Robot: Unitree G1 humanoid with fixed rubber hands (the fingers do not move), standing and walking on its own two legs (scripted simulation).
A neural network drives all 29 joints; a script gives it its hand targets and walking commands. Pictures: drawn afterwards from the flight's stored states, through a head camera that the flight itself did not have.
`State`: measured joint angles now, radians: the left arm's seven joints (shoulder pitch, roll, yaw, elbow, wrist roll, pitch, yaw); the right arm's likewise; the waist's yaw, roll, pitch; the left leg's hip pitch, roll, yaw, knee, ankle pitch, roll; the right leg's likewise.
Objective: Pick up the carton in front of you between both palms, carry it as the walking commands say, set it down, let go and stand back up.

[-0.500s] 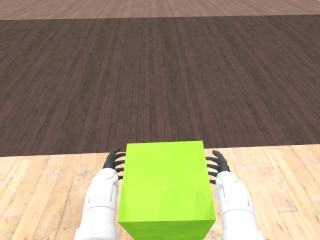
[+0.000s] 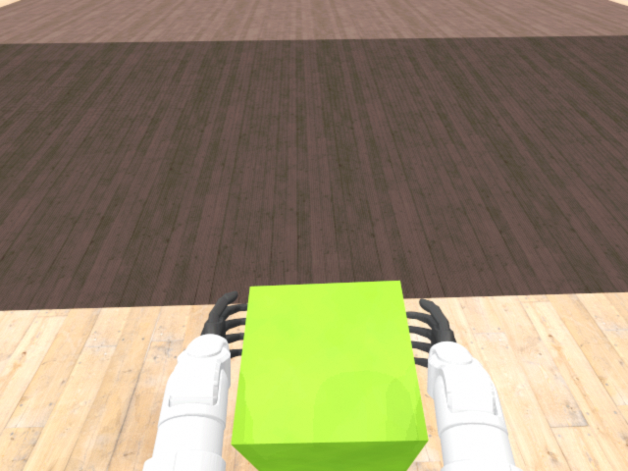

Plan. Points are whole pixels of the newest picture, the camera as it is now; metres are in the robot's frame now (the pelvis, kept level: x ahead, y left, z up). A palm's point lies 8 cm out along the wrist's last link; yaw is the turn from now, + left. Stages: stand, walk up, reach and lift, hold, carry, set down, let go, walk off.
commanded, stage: reach and lift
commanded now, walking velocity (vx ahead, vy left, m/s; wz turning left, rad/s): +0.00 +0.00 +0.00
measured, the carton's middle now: (329, 386) +0.29 +0.00 -0.06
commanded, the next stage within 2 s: hold in 0.16 s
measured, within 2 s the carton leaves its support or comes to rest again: neither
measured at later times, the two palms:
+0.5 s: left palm (205, 347) +0.28 +0.16 +0.05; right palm (442, 351) +0.28 -0.14 +0.05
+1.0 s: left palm (187, 319) +0.30 +0.19 +0.07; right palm (414, 307) +0.32 -0.11 +0.08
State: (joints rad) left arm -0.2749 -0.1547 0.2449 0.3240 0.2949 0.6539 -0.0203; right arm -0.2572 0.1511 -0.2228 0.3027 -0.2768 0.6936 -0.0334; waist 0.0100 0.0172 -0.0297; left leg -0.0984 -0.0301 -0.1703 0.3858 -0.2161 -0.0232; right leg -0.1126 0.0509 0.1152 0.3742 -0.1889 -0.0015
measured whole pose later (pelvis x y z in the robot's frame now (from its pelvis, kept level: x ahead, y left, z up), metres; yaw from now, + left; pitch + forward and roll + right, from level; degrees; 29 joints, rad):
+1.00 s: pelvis +0.02 +0.02 -0.01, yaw +2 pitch +2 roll +0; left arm -0.27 -0.15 0.19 0.04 0.22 0.88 0.09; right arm -0.30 0.16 -0.15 0.08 -0.20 0.88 -0.11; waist -0.01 -0.02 -0.15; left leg -0.25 -0.01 0.04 0.49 -0.27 0.03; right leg -0.32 -0.02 -0.01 0.63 -0.38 0.00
